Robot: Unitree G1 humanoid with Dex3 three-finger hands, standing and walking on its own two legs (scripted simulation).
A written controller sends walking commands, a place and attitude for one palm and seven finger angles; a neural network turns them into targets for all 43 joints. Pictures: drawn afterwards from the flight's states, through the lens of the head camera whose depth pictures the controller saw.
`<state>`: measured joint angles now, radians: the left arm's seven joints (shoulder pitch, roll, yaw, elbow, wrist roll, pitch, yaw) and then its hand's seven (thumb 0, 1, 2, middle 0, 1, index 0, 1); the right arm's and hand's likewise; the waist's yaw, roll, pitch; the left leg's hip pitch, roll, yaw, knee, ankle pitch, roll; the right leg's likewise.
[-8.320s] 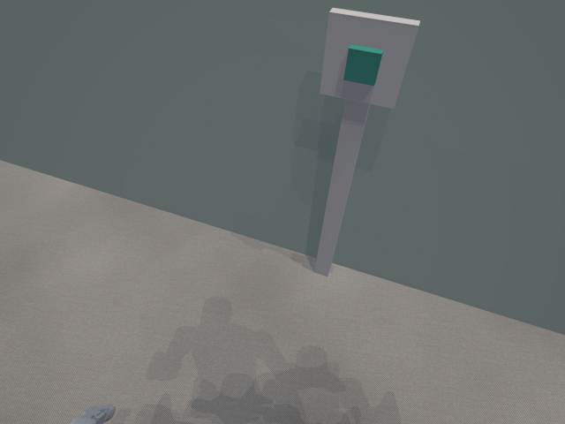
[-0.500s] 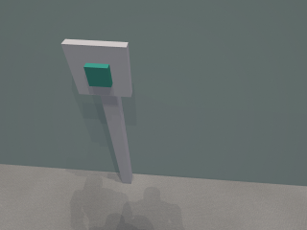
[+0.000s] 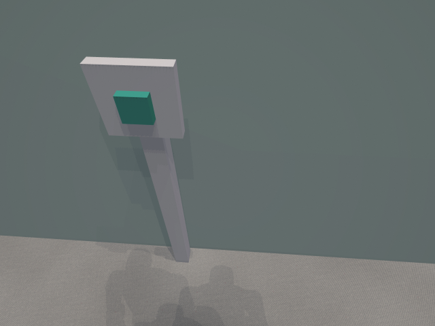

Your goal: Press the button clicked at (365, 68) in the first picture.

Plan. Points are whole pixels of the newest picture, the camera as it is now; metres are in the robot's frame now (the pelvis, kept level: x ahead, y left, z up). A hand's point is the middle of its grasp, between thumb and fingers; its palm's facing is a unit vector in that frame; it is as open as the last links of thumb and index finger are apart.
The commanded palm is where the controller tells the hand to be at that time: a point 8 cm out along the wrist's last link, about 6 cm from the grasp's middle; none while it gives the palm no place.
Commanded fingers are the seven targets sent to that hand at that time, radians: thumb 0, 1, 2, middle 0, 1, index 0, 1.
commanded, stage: look again from close up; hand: left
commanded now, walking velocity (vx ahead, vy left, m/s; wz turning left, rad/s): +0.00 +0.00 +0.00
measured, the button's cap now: (136, 107) +0.51 +0.20 +0.15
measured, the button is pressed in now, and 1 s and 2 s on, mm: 0 0 0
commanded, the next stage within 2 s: raise the hand and make a fist in 0.32 s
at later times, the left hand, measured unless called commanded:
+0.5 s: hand out of the picture +0.09 +0.19 -0.14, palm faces +0.13 -0.96 -0.23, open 7.2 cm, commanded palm +0.13 +0.22 -0.05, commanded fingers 0.00 0.90 0.90 -0.34 -0.45 -0.34 -0.45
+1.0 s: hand (112, 317) +0.14 +0.17 +0.02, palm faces +0.13 -0.99 -0.09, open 4.3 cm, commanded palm +0.13 +0.22 +0.01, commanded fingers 0.00 0.90 0.90 -1.02 -1.20 -1.02 -1.20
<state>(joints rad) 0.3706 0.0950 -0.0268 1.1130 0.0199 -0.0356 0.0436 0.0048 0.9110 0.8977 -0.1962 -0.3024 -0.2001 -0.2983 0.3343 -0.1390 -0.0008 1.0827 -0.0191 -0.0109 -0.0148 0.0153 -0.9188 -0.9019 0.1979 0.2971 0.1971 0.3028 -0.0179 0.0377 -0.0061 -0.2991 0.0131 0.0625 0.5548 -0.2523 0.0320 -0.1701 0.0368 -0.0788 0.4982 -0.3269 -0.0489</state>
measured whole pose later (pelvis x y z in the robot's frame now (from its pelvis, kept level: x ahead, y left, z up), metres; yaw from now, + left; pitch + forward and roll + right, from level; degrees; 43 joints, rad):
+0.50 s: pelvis +0.03 +0.00 +0.00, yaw -1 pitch +1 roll +1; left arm 0.47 0.18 0.01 0.55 -0.07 0.08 0.08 0.03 0.96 0.90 -0.21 -0.31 -0.21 -0.31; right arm 0.34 -0.17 0.02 0.99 0.01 -0.13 -0.05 0.02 -0.93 -0.90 0.20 0.30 0.20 0.30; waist 0.01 -0.02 0.01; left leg -0.25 -0.01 0.10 0.50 -0.27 0.04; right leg -0.16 0.01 -0.04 0.51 -0.36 -0.04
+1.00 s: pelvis -0.02 -0.03 -0.06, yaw +3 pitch +8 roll -2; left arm 0.52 0.23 0.15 -0.07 -0.27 -0.54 -0.24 0.02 0.91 0.90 -0.76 -0.92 -0.76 -0.91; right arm 0.15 -0.25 -0.02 0.52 0.02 -0.20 -0.05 0.01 -0.90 -0.90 0.20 0.30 0.20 0.30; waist 0.05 0.02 -0.11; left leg -0.74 0.03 -0.03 1.01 -0.40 -0.01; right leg -0.59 0.04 -0.17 0.98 -0.53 -0.09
